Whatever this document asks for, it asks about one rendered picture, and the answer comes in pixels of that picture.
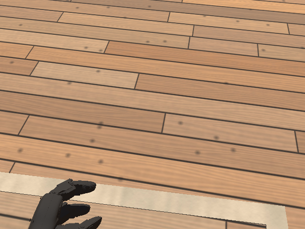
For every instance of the robot left hand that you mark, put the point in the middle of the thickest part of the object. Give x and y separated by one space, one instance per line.
51 211

